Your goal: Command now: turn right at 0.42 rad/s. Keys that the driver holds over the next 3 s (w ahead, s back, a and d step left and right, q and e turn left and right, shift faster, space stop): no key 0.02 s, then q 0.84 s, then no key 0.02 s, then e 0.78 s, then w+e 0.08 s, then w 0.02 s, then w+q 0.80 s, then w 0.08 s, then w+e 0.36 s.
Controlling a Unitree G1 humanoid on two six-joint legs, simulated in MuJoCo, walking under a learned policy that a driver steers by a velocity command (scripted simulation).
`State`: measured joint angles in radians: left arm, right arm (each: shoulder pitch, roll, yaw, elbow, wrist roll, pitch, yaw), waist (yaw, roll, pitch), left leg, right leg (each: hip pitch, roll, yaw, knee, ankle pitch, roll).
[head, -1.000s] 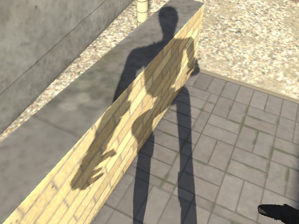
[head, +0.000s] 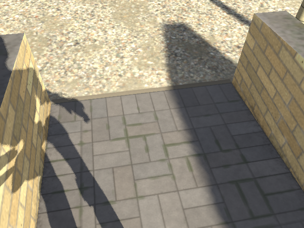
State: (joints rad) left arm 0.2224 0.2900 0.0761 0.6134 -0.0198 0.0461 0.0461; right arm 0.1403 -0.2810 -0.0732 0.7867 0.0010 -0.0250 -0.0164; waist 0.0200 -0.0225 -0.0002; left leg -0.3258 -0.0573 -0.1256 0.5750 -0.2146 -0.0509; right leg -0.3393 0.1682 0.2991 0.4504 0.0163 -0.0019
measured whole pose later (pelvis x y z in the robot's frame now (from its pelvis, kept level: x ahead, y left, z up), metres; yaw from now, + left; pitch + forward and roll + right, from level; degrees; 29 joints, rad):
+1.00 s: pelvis +0.01 +0.02 -0.01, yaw +24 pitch +2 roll -1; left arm 0.19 0.31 0.08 0.74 0.00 -0.02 -0.02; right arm 0.12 -0.29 -0.06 0.63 -0.02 0.03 0.00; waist 0.05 -0.02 0.06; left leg -0.31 -0.01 0.02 0.54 -0.12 0.07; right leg -0.25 -0.05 -0.06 0.75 -0.48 0.04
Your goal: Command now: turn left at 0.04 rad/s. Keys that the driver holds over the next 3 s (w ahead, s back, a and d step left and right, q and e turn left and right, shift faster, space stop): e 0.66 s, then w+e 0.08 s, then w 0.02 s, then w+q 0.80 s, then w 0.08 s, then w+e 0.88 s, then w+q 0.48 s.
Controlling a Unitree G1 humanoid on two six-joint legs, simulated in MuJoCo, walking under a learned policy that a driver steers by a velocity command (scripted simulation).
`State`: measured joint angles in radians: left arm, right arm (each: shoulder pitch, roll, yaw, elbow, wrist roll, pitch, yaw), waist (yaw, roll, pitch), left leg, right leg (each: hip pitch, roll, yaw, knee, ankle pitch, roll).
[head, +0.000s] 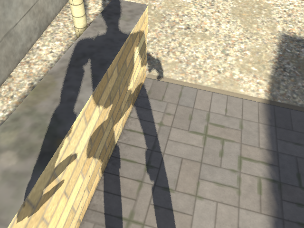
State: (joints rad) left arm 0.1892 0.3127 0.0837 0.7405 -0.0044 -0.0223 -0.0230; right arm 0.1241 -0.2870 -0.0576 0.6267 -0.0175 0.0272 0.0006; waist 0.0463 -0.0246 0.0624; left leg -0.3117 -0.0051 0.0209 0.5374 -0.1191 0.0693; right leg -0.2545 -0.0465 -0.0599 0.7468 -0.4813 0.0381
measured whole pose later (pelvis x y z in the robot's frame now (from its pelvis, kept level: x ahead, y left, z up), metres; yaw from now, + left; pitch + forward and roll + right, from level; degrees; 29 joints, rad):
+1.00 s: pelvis +0.11 -0.07 +0.00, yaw -22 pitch +2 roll -1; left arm 0.32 0.29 0.05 0.71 -0.02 -0.05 0.01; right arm 0.19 -0.31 -0.07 0.84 0.02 -0.09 0.03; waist 0.04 0.01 -0.03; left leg -0.37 0.02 -0.05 0.54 -0.12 0.00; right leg -0.12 0.08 0.12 0.44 -0.21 -0.05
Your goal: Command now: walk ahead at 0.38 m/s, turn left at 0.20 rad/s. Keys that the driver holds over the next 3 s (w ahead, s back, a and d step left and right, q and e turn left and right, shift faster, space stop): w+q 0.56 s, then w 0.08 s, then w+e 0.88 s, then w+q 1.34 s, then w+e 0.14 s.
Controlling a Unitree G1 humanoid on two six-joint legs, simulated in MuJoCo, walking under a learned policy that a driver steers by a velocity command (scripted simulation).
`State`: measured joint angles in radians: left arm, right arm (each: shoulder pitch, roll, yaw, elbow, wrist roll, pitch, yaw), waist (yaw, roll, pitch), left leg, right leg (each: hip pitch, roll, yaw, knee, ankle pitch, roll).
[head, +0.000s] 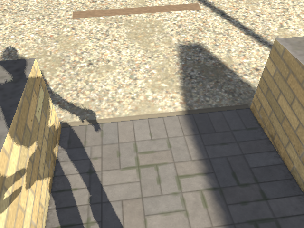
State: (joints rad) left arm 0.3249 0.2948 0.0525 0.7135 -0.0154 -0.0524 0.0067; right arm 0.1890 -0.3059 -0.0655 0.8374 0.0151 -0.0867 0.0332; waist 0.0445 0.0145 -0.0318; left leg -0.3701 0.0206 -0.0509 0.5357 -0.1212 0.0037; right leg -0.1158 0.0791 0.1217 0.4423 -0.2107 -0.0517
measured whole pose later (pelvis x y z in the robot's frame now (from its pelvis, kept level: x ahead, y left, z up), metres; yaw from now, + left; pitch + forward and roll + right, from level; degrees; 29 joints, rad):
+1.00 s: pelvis +0.54 +0.18 -0.12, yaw +14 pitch +3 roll -4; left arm 0.53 0.29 0.08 0.87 -0.03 -0.07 -0.01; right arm 0.03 -0.29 -0.02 0.63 -0.02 -0.13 0.00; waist 0.13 0.04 -0.01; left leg -0.36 0.04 -0.08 0.43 0.00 0.04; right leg -0.15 0.13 0.15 0.70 -0.44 -0.02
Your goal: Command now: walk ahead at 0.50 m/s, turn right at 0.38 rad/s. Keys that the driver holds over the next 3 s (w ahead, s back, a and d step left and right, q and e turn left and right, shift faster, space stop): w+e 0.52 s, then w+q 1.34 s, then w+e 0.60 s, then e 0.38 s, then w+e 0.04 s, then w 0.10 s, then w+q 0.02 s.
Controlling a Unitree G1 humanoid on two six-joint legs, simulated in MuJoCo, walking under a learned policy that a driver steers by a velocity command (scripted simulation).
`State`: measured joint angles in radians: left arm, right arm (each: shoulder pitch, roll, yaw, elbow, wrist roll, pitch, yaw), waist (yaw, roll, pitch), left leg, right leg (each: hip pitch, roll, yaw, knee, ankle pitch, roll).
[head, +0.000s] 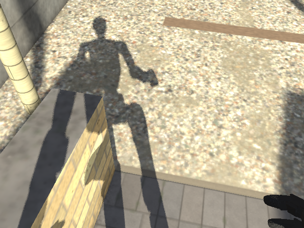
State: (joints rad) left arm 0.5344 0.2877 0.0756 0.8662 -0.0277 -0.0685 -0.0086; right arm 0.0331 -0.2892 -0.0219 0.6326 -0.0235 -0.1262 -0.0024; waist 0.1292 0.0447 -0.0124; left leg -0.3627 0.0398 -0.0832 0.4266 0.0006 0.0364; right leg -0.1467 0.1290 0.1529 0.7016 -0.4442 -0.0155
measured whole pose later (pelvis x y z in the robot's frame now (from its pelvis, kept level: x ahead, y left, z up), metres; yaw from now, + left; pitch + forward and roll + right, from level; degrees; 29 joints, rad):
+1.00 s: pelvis +0.54 -0.16 -0.09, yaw -12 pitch +3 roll -2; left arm 0.39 0.27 0.07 0.84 -0.01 -0.08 0.03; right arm 0.12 -0.26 -0.03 0.75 -0.01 -0.12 0.09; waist 0.07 0.03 -0.01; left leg -0.48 -0.03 0.01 0.45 0.16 0.11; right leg -0.01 0.10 -0.10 0.65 -0.50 -0.11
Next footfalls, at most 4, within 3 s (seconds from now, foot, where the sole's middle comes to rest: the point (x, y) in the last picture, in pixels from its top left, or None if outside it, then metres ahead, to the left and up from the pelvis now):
0.48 right None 0.35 -0.19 -0.81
1.00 left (199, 193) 0.71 -0.12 -0.86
1.42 right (243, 161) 0.93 -0.35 -0.87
1.94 left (181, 129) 1.09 -0.01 -0.87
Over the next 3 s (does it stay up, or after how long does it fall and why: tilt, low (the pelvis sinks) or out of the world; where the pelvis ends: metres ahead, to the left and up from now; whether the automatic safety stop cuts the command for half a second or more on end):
stays up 1.48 -0.03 -0.11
